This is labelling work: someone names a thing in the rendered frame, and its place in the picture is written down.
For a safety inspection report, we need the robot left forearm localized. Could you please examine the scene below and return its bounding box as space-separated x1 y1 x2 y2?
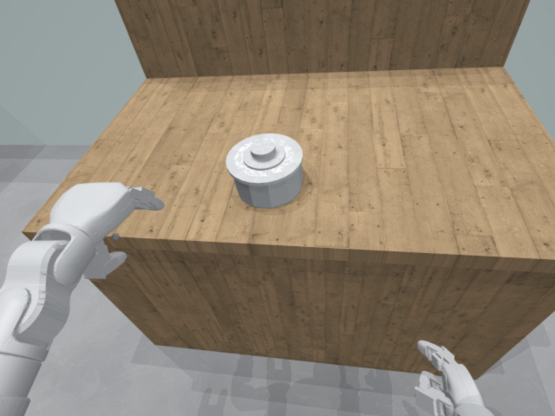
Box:
0 223 96 416

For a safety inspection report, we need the pot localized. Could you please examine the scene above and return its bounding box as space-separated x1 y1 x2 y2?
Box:
234 165 303 208

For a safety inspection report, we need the left robot hand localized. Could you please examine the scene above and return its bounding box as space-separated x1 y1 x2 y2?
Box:
49 182 165 279

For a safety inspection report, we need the lid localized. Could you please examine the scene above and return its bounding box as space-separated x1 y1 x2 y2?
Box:
226 133 303 186

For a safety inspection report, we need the table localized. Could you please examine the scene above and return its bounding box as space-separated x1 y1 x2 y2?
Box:
21 0 555 380

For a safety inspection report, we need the knob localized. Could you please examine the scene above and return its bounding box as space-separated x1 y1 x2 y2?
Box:
250 139 276 159

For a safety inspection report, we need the right robot hand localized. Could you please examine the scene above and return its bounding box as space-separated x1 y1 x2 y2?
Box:
415 341 485 416

